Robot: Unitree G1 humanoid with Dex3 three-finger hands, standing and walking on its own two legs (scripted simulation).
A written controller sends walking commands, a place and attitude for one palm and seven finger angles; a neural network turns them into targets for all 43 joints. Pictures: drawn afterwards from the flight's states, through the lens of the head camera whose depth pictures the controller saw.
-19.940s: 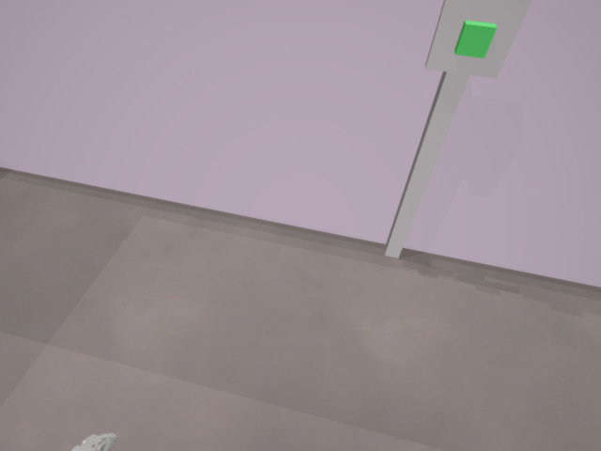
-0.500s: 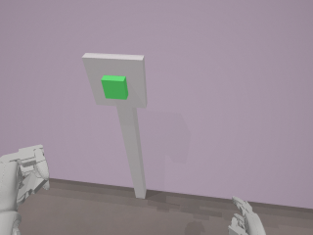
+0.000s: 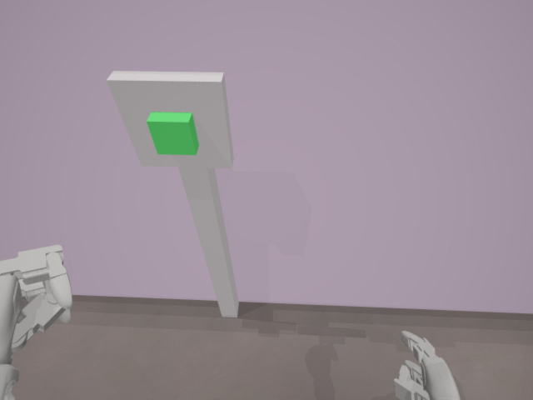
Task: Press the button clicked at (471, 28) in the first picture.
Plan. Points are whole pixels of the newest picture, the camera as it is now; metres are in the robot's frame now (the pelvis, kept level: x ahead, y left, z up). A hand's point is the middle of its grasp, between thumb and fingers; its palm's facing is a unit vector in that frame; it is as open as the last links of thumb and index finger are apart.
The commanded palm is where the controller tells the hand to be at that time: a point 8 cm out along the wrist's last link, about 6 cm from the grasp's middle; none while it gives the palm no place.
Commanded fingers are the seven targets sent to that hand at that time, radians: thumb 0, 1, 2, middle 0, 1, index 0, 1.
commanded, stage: step back with the hand held close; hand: left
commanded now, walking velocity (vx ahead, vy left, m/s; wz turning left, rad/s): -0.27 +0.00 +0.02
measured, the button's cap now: (174, 132) +0.50 +0.20 +0.14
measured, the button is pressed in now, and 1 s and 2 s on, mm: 0 0 0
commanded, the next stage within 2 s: stop stepping back and stand still in 1.16 s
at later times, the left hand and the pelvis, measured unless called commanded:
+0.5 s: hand (3, 370) +0.12 +0.26 +0.15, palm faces +0.37 -0.81 -0.46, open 3.1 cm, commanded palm +0.06 +0.30 +0.17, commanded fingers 0.00 0.90 0.90 -1.30 -1.50 -1.30 -1.50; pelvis -0.07 +0.01 -0.01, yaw +1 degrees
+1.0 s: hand out of the picture +0.05 +0.28 +0.16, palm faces +0.39 -0.81 -0.43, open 3.1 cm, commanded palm -0.02 +0.31 +0.17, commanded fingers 0.00 0.90 0.90 -1.30 -1.50 -1.30 -1.50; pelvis -0.14 +0.03 -0.02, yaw +3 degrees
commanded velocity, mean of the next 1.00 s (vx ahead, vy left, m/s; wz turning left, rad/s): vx -0.33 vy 0.00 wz -0.01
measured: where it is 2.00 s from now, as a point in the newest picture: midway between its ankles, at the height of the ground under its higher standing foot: outside the picture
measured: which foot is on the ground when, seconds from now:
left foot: down 0.00-1.00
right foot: down 0.00-0.94, up 0.96-1.00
